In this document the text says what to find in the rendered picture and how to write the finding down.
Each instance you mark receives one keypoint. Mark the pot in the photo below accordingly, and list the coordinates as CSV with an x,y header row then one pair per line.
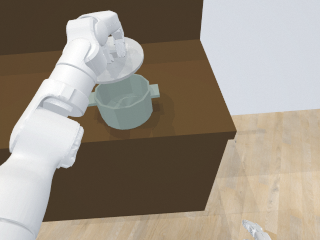
x,y
125,104

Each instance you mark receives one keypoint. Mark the table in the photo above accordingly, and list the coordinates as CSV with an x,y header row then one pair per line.
x,y
166,165

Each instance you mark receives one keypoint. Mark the left robot forearm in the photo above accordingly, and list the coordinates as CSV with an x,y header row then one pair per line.
x,y
69,86

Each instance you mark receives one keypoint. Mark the left robot upper arm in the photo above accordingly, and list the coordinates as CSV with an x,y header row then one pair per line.
x,y
48,141

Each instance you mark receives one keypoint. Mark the lid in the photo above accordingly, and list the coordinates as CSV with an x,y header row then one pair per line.
x,y
124,67

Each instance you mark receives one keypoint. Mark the right robot hand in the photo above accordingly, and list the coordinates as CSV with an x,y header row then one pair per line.
x,y
255,230

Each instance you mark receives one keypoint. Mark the left robot hand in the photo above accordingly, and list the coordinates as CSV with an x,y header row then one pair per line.
x,y
114,29

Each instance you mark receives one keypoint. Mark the knob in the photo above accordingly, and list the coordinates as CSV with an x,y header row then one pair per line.
x,y
112,49

